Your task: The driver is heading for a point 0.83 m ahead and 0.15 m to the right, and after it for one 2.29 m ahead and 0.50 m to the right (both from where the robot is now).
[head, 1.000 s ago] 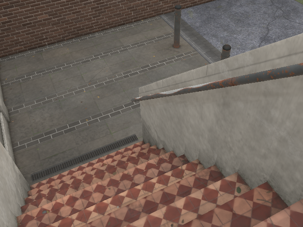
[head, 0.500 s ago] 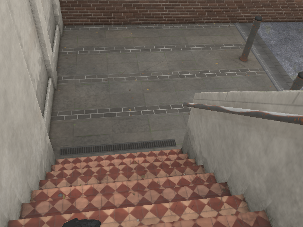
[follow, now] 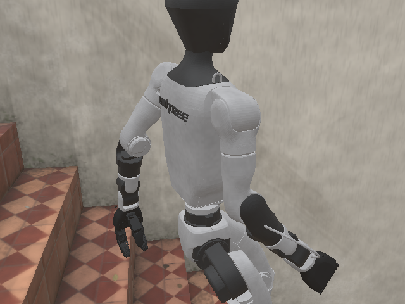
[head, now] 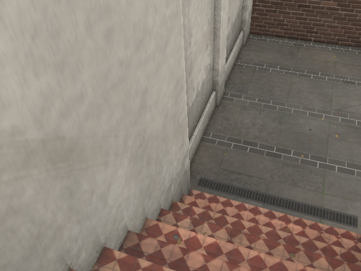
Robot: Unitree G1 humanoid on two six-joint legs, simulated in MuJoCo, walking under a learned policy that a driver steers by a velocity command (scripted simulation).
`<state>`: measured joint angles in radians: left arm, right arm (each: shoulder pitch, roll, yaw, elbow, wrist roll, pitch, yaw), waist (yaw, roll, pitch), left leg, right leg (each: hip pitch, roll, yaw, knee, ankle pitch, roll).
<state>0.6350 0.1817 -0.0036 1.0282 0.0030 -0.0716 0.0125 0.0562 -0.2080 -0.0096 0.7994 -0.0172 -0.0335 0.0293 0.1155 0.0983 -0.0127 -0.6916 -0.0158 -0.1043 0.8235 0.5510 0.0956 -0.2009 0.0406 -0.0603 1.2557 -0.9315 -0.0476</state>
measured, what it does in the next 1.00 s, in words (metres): goes down: left foot 0.21 m lower, then right foot 0.21 m lower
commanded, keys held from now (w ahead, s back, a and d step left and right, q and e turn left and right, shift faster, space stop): w+shift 0.72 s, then w+e+shift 0.28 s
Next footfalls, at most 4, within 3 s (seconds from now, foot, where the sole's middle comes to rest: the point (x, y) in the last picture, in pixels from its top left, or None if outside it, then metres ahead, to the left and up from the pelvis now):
0.08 left None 0.13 0.10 -0.86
0.44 right None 0.34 -0.11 -1.08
0.86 left None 0.61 0.11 -1.30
1.24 right None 0.80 -0.10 -1.51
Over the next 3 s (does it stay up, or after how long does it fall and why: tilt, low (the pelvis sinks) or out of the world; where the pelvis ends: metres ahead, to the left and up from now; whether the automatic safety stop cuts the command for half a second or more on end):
stays up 0.89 -0.04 -0.81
